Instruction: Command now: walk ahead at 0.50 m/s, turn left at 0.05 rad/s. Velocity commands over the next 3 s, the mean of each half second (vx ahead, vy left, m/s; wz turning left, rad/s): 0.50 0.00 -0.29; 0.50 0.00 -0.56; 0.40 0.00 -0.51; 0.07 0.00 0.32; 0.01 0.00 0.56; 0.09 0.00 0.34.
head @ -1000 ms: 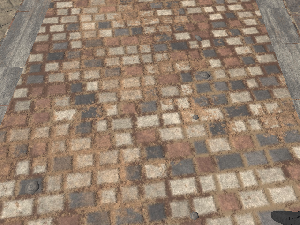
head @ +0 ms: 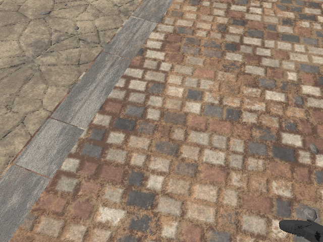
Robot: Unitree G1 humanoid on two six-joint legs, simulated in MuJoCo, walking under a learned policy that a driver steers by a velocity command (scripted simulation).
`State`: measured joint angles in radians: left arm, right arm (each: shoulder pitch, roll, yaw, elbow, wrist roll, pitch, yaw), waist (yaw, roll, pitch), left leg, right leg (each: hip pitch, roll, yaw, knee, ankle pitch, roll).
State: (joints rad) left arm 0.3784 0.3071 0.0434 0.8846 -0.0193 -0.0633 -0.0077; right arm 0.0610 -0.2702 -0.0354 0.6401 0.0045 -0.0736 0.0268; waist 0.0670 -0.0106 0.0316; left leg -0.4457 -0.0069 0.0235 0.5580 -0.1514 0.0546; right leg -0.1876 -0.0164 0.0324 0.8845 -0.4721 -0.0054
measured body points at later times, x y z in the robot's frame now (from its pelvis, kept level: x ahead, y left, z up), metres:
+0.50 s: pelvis +0.28 -0.04 -0.01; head +0.32 -0.06 +0.44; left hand +0.53 +0.16 -0.10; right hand +0.25 -0.33 -0.14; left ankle +0.10 +0.10 -0.69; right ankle +0.37 -0.14 -0.73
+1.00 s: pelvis +0.58 -0.09 +0.00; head +0.60 -0.09 +0.45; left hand +0.76 +0.15 -0.12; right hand +0.64 -0.41 -0.07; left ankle +0.71 -0.03 -0.73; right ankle +0.39 -0.14 -0.68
